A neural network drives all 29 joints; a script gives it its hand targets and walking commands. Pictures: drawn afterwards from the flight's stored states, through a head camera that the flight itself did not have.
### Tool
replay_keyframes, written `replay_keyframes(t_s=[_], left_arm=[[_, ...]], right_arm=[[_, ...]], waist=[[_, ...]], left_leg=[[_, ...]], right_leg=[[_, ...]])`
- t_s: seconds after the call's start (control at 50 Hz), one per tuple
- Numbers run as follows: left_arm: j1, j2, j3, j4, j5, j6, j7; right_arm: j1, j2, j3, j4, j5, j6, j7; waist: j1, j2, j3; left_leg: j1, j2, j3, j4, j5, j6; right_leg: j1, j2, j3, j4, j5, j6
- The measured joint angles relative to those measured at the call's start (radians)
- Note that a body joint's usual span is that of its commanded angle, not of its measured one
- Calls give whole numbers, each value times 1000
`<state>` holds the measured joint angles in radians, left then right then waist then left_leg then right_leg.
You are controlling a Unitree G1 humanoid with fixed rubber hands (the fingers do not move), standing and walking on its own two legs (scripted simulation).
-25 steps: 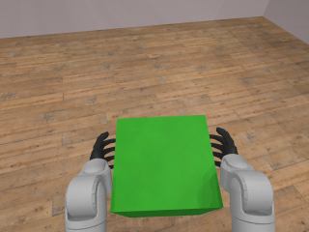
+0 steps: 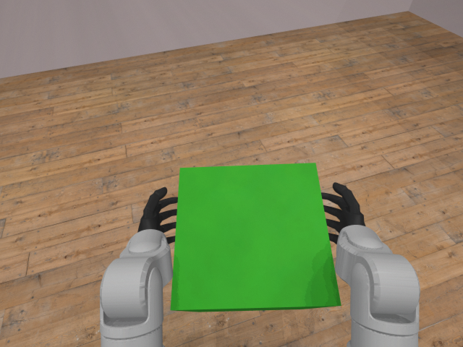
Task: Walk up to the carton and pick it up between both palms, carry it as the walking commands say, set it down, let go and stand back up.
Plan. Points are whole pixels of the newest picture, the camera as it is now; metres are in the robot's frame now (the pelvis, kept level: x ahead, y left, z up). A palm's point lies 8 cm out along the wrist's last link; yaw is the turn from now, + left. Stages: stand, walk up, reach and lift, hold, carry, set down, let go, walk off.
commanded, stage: carry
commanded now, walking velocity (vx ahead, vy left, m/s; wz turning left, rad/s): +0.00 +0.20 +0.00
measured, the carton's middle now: (249, 247) +0.30 -0.01 +0.01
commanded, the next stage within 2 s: none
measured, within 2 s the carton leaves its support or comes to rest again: neither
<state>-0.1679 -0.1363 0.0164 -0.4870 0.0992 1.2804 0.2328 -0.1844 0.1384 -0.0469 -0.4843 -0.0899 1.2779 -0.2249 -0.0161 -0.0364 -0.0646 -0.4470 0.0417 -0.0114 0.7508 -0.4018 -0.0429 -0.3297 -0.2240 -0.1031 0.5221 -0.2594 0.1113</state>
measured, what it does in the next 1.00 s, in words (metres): steps to the left: left foot, then right foot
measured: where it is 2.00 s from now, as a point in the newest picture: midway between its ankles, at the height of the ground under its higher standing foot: outside the picture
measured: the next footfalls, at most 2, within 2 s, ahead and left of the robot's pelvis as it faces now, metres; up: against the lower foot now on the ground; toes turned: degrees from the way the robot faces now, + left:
left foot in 0.06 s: +0.05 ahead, +0.19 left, +0.00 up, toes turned +3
right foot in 0.40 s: +0.03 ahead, +0.03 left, +0.00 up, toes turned -10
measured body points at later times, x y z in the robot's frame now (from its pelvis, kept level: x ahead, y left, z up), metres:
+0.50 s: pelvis +0.00 +0.17 +0.00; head -0.01 +0.15 +0.45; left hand +0.28 +0.30 +0.10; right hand +0.26 +0.01 +0.09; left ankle -0.02 +0.25 -0.68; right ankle -0.01 +0.04 -0.74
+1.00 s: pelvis +0.00 +0.35 +0.00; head +0.01 +0.34 +0.45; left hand +0.29 +0.49 +0.11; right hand +0.29 +0.20 +0.10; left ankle +0.01 +0.40 -0.74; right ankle -0.03 +0.25 -0.72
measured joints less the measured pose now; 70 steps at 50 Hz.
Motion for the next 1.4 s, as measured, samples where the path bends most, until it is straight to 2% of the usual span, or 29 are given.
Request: replay_keyframes(t_s=[0.06, 0.08, 0.1, 0.14, 0.22, 0.28, 0.34, 0.38, 0.4, 0.42, 0.46, 0.52, 0.62, 0.68, 0.7, 0.72, 0.78, 0.86, 0.96, 1.0, 1.02, 1.04, 1.08, 1.14, 1.26, 1.3, 1.32, 1.34, 1.4], left_arm=[[-30, -4, 9, -14, 11, -9, 1], [-34, -4, 21, -6, 16, -12, 0], [-28, -3, 34, 5, 18, -12, -4], [-7, 0, 46, 23, 15, -2, -9], [-13, -1, 35, 35, 9, -1, -4], [-34, -5, 22, 18, -9, -17, 4], [-50, -8, 18, 17, -10, -24, -1], [-47, -7, 20, 27, -4, -23, -12], [-45, -7, 22, 36, -2, -22, -18], [-40, -7, 17, 52, -1, -24, -25], [-30, -4, 1, 91, 0, -19, -36], [14, 2, 2, 109, 7, -7, -39], [-3, 0, 12, 44, 6, -1, -18], [-37, -6, 18, 15, 19, -8, -6], [-47, -7, 28, 16, 21, -11, -3], [-47, -6, 40, 22, 22, -12, -2], [-24, -3, 52, 51, 20, 5, -4], [-32, -4, 41, 57, 10, 0, -1], [-60, -10, 22, 22, -13, -24, 1], [-55, -9, 22, 27, -11, -27, -7], [-52, -8, 24, 31, -9, -25, -13], [-48, -8, 24, 42, -7, -26, -19], [-35, -5, 12, 71, -3, -23, -29], [4, 0, 1, 104, -3, -8, -36], [-13, -2, 12, 23, 4, 0, -16], [-32, -5, 14, 7, 18, -7, -10], [-40, -5, 25, 12, 24, -11, -8], [-39, -4, 40, 24, 30, -13, -8], [-12, -1, 61, 62, 30, 8, -16]], right_arm=[[-21, 4, -2, -13, 4, -16, -6], [-23, 5, 8, 2, 3, -22, -7], [-24, 5, 19, 23, 2, -21, -9], [-22, 4, 30, 62, 2, -9, -10], [-23, 4, 19, 70, -11, -10, -4], [-29, 6, -12, 47, -16, -36, 9], [-15, 4, -18, 23, -19, -48, 14], [-3, 1, -5, 15, -24, -37, 6], [0, 0, 1, 14, -26, -28, 1], [8, -2, 0, 15, -28, -20, -3], [32, -4, -7, 20, -33, -1, -6], [41, -6, 10, 48, -22, 29, -10], [-17, 2, 2, 40, -12, 14, -14], [-51, 9, -9, 24, -2, -8, -16], [-57, 11, -6, 31, -2, -17, -15], [-56, 12, 3, 47, -3, -23, -13], [-40, 8, 15, 99, 0, -14, -6], [-34, 6, 6, 82, -11, -13, -2], [-32, 6, -27, 25, -21, -50, 11], [-19, 4, -16, 14, -23, -45, 5], [-14, 3, -8, 14, -25, -38, 1], [-10, 1, -4, 15, -26, -31, -4], [12, -2, -3, 17, -30, -14, -8], [37, -5, 3, 46, -26, 13, -13], [-24, 4, -1, 19, -4, 4, -22], [-50, 9, -8, 15, -1, -8, -22], [-56, 11, -3, 29, -1, -19, -20], [-56, 12, 7, 53, 1, -25, -15], [-42, 8, 24, 123, 4, -13, -7]], waist=[[-4, 2, 13], [2, -25, 20], [9, -33, 21], [11, -7, 11], [41, 19, 4], [53, 42, -1], [49, 74, -24], [48, 83, -46], [46, 85, -54], [40, 96, -55], [18, 89, -51], [12, 41, -41], [-11, -4, 6], [-13, -5, 18], [-9, -24, 24], [-2, -42, 28], [12, -3, 9], [50, 28, 6], [58, 67, -11], [54, 80, -31], [53, 79, -40], [49, 83, -41], [32, 73, -44], [12, 54, -31], [-17, -7, 15], [-21, 1, 13], [-18, -19, 14], [-10, -34, 13], [9, -12, -7]], left_leg=[[93, 1, 47, -234, 140, -7], [97, -22, 66, -227, 165, 1], [94, -26, 75, -211, 159, 14], [83, -4, 63, -197, 136, 40], [76, -3, 60, -216, 144, 77], [67, -33, 80, -210, 143, 107], [64, -70, 102, -207, 138, 138], [62, -95, 125, -191, 126, 152], [57, -107, 139, -170, 113, 153], [45, -108, 138, -126, 87, 118], [-15, -111, 114, 79, -20, 55], [-63, -88, 68, 268, -25, 21], [-8, -3, 20, 50, 15, 11], [87, 12, 47, -200, 104, -1], [95, -7, 62, -224, 181, 1], [91, -21, 75, -208, 187, 11], [71, 4, 61, -187, 141, 49], [65, -6, 67, -209, 149, 86], [46, -64, 103, -205, 148, 135], [45, -88, 124, -202, 143, 151], [43, -101, 139, -189, 135, 156], [35, -107, 150, -160, 123, 137], [-17, -114, 146, 12, 5, 63], [-75, -86, 89, 246, -14, 18], [19, 3, 38, -23, 30, 2], [96, 17, 55, -202, 127, -10], [100, 2, 68, -211, 168, -9], [97, -5, 77, -192, 163, 0], [91, 22, 63, -178, 126, 31]], right_leg=[[-18, -45, 25, 38, -9, 44], [-32, -65, 47, 72, -20, 29], [-54, -49, 62, 141, -94, 20], [-100, 35, 53, 317, -257, 1], [-164, 139, 4, 498, -301, -45], [-173, 172, -9, 470, -298, -62], [-130, 188, -19, 314, -274, -84], [-62, 185, -33, 126, -163, -89], [-38, 175, -31, 58, -43, -102], [-38, 168, -31, 64, 4, -110], [-23, 137, -41, 78, -25, -107], [9, 88, -14, 31, -28, -80], [7, 18, 11, 0, 11, -15], [-20, -12, 29, 33, 5, 28], [-34, -32, 47, 61, -5, 23], [-52, -34, 65, 112, -49, 9], [-121, 76, 53, 373, -269, -20], [-164, 154, 7, 505, -290, -56], [-130, 188, -17, 340, -282, -81], [-73, 189, -29, 173, -204, -85], [-36, 181, -33, 76, -110, -93], [-28, 170, -29, 47, 2, -106], [-9, 141, -27, 49, -69, -108], [15, 104, -19, 31, -55, -84], [13, 14, 17, 19, -14, -9], [-5, 1, 26, 59, -31, 16], [-17, -17, 40, 89, -46, 8], [-32, -10, 58, 134, -93, 1], [-73, 87, 49, 309, -249, -14]])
